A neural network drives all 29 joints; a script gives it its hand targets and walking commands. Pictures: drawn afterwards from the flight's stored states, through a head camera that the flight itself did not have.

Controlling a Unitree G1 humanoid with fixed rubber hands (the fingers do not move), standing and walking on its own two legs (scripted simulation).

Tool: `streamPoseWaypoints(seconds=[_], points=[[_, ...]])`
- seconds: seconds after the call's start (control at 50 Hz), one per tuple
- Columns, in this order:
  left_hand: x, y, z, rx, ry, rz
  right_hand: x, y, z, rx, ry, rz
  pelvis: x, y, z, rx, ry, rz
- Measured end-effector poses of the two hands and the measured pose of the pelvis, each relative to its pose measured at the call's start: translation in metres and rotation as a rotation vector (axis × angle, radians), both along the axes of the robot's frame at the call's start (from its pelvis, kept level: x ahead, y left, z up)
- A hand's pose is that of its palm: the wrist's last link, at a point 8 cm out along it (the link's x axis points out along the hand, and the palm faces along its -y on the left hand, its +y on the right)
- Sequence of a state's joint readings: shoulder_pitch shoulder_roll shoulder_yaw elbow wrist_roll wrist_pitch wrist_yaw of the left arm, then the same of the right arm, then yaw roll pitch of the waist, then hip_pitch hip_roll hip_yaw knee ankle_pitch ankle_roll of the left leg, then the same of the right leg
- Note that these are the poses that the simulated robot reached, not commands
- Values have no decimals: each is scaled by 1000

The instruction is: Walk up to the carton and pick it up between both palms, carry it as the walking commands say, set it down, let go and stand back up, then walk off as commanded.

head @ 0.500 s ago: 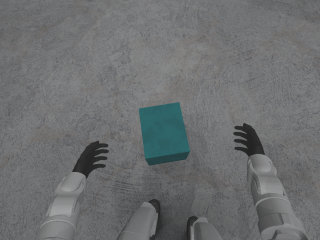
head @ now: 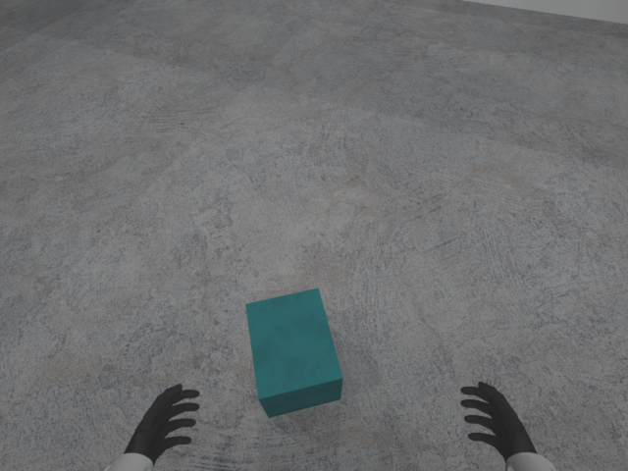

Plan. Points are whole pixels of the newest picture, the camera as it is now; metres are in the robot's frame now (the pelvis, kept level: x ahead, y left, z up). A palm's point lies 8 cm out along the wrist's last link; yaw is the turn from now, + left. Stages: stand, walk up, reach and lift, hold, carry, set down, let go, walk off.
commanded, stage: let go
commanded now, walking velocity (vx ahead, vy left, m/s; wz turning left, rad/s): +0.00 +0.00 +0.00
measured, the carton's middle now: (293, 352) +0.49 +0.11 -0.67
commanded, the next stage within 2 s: stand in 0.36 s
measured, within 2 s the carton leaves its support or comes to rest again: neither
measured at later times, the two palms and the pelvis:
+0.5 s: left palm (100, 465) +0.14 +0.29 -0.09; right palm out of the picture +0.14 -0.23 -0.08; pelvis +0.00 +0.03 -0.01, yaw -1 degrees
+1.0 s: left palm out of the picture +0.11 +0.33 -0.11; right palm out of the picture +0.10 -0.22 -0.10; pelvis +0.00 +0.05 -0.01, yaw -1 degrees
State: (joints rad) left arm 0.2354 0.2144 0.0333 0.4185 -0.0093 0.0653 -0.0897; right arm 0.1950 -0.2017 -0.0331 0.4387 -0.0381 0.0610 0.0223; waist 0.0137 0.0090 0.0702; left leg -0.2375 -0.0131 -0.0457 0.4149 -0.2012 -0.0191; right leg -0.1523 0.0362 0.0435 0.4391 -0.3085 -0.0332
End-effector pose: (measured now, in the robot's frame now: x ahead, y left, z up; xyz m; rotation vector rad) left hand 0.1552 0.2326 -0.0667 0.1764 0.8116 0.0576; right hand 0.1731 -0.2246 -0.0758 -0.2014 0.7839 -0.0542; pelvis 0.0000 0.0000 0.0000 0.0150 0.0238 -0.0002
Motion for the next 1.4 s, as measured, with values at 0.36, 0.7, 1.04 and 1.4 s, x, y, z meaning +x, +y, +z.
streamPoseWaypoints(seconds=[0.36, 0.7, 1.04, 1.4], points=[[-11, 31, -1, 41, 44, 61, -22, 16, -1, 12, 18, -36, -7, 17, -4, -10, -82, -5], [-37, 85, -43, 109, 110, 59, -54, -23, 3, -198, 90, -164, 1, 46, -7, -20, -37, -23], [-51, 97, -43, 144, 161, 83, -76, 1, -24, -139, 200, -160, 0, 54, -6, -24, -44, -6], [-95, 95, -46, 156, 235, 103, -104, -13, -28, -147, 264, -152, -17, 45, -2, -22, -59, 7]])
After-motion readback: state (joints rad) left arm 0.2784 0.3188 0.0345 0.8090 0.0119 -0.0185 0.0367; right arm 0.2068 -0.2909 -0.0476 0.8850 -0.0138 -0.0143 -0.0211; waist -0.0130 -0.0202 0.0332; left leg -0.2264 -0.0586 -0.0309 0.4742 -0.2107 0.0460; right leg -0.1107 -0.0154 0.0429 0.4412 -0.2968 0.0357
